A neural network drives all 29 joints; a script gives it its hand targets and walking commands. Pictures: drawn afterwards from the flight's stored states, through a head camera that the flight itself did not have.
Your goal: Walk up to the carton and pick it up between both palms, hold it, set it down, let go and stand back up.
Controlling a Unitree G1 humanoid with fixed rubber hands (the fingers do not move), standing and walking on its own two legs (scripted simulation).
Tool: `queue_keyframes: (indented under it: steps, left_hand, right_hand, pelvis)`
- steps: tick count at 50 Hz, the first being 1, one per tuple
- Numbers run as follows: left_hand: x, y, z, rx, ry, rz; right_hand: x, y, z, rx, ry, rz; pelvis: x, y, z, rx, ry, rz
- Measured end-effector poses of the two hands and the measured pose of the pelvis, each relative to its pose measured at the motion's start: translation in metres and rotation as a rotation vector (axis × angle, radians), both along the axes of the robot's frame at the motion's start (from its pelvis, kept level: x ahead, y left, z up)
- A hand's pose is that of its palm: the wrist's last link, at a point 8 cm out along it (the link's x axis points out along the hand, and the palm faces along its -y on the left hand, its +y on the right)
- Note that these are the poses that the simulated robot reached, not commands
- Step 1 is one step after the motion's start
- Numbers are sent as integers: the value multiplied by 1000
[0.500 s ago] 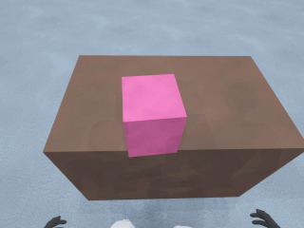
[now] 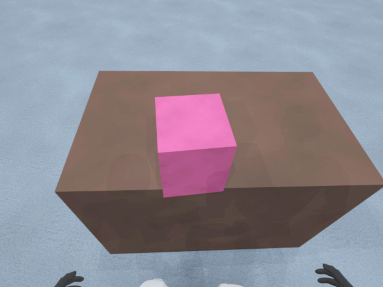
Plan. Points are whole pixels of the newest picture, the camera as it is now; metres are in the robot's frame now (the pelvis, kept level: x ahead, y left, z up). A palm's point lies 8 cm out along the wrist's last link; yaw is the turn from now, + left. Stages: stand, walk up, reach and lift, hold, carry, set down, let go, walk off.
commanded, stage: walk up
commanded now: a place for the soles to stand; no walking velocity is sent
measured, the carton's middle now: (190, 146) +0.46 +0.02 +0.00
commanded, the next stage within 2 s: reach and lift in 0.02 s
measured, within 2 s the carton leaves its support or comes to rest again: neither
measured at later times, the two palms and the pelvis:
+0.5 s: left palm (76, 261) +0.18 +0.24 -0.03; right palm (342, 283) +0.15 -0.29 -0.05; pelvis +0.01 -0.03 +0.02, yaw +0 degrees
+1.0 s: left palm (84, 249) +0.20 +0.23 -0.02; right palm (327, 262) +0.18 -0.25 -0.01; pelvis +0.01 -0.01 +0.03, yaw +0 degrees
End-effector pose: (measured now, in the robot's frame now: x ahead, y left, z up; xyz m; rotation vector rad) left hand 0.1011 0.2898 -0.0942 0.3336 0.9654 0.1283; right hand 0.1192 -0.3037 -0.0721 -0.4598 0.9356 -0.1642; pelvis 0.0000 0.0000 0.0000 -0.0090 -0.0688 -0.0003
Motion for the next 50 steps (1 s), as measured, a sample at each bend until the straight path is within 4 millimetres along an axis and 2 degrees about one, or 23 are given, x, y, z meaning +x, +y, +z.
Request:
queue_keyframes:
  steps: [2,5,8,13,17,22,29,36,42,50]
  left_hand:
    - [0,-2,0,3,3,0]
    - [1,0,-6,34,106,54]
    - [15,-3,-6,57,149,79]
    - [58,-24,16,53,21,24]
    - [81,-41,39,33,-97,-10]
    - [83,-49,56,21,-143,-6]
    - [81,-53,68,9,-194,6]
    - [82,-61,70,-32,-252,1]
    - [85,-63,66,-63,-291,21]
    - [101,-64,75,-77,-411,59]
  right_hand:
    - [0,-2,-2,3,2,0]
    - [-1,-3,-11,21,-25,38]
    - [-8,-1,-22,67,-14,57]
    - [-4,6,-23,116,-79,57]
    - [15,14,-9,159,-185,58]
    - [34,16,13,180,-285,76]
    - [38,16,25,186,-307,78]
    - [51,29,44,211,-401,73]
    - [55,43,51,233,-421,47]
    - [65,57,61,281,-440,55]
  pelvis:
    - [0,-2,0,3,3,0]
    - [0,-6,-2,8,14,0]
    - [0,-10,-4,14,20,0]
    - [3,-17,-2,24,14,0]
    - [7,-22,6,31,-11,0]
    - [8,-28,15,39,-35,1]
    - [4,-30,24,42,-43,1]
    - [0,-25,26,35,-43,2]
    - [1,-17,27,26,-44,2]
    - [7,-8,29,15,-35,3]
